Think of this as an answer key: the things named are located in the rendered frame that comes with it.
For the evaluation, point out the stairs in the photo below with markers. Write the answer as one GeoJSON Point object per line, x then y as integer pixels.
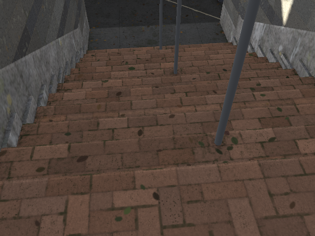
{"type": "Point", "coordinates": [124, 109]}

